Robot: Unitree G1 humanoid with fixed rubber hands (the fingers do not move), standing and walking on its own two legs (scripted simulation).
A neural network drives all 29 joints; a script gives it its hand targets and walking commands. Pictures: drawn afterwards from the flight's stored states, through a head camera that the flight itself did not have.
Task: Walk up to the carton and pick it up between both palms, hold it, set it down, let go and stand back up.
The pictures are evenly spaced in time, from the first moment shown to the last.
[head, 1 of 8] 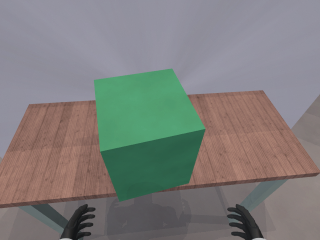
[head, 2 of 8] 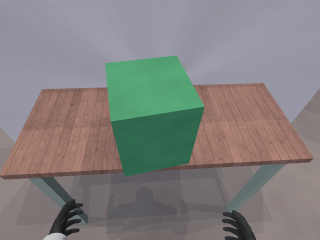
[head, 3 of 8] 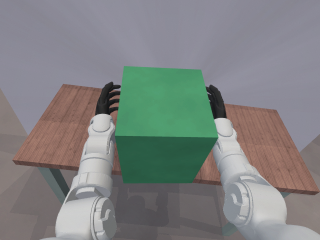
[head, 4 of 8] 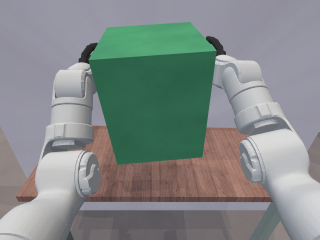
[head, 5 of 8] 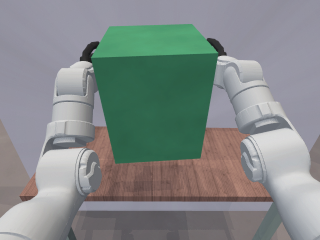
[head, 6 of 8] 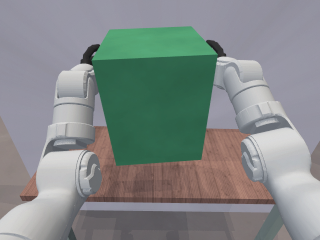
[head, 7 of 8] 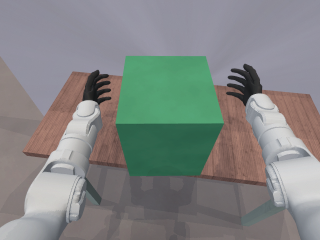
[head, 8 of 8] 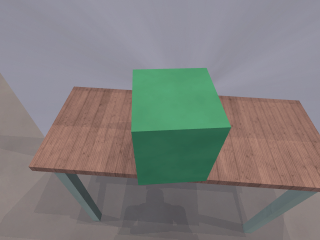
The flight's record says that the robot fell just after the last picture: no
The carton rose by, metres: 0.24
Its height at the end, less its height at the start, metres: +0.00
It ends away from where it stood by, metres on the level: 0.02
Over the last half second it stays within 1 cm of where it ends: yes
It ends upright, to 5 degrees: yes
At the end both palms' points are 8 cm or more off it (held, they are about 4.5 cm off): yes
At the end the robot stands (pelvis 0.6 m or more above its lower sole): yes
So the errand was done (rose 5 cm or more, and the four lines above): yes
